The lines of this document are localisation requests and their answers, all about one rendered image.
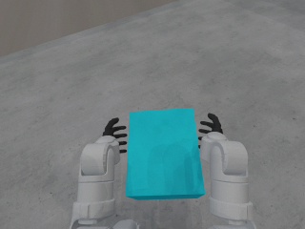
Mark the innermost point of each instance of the carton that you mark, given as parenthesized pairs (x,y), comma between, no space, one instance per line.
(163,159)

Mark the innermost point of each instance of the robot right hand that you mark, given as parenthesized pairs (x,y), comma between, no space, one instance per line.
(216,126)

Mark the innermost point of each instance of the left robot forearm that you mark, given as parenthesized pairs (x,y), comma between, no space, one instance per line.
(95,200)

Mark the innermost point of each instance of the right robot forearm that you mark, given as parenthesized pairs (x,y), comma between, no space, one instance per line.
(229,199)

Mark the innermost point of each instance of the robot left hand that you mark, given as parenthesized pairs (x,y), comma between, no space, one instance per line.
(109,130)

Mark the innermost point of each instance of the robot left thigh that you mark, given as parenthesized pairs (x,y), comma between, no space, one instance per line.
(126,224)

